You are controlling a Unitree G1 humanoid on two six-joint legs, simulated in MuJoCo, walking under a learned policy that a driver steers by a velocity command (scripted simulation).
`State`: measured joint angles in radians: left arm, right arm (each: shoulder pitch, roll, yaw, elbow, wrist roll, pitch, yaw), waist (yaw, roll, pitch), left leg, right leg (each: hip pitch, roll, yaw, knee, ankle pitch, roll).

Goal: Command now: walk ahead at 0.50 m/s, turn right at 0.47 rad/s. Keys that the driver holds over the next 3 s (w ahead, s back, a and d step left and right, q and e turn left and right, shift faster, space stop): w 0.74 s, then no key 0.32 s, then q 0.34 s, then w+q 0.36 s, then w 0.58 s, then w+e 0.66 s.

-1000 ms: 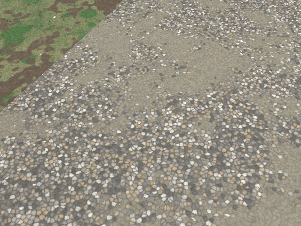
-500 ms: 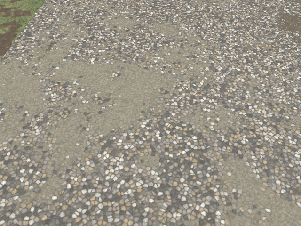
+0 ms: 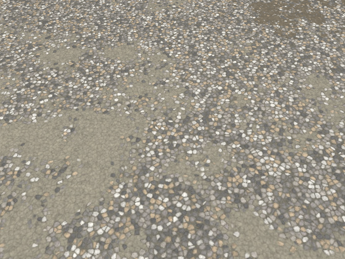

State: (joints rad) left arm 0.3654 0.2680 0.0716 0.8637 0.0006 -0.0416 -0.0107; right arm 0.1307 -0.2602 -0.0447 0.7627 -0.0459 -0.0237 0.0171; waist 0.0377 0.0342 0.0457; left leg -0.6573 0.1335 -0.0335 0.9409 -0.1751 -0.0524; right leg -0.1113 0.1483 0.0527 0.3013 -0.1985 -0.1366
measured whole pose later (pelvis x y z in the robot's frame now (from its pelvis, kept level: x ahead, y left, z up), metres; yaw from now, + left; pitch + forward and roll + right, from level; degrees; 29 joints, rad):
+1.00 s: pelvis +0.50 -0.02 +0.00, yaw -4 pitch +0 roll +1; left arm 0.24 0.21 0.01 0.91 0.01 -0.08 0.00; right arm 0.25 -0.24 -0.04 0.93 -0.02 -0.02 0.00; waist -0.01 0.03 0.08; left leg -0.45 0.01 -0.02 1.01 -0.36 0.01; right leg -0.23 0.04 -0.09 0.35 -0.13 -0.10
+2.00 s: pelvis +0.67 -0.01 +0.00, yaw +20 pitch +2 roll +0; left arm 0.41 0.23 0.05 0.93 0.02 -0.09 0.00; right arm 0.15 -0.29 -0.07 0.83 -0.04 -0.01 0.06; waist 0.05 0.06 -0.01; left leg -0.61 0.00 -0.07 0.90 -0.17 0.02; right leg 0.00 0.02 -0.05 0.21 -0.24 -0.03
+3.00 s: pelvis +1.17 +0.16 +0.00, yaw +2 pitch +1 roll +0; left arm 0.35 0.26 0.07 0.92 0.00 -0.05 -0.01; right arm 0.12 -0.26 -0.03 0.80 -0.05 -0.04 0.01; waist 0.03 0.03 0.05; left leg -0.64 0.13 -0.05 0.96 -0.20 -0.05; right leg -0.13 0.15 0.05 0.31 -0.19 -0.14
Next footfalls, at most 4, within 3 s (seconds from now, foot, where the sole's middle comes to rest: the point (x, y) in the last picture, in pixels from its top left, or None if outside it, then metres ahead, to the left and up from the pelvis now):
0.24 left None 0.32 0.13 -0.78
0.78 right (217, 230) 0.58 -0.09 -0.78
1.30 left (173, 226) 0.59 0.08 -0.78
1.74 right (224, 210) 0.66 -0.13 -0.78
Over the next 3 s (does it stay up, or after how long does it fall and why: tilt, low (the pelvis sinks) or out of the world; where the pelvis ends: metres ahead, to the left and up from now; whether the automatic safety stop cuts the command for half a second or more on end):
stays up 1.17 0.16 0.00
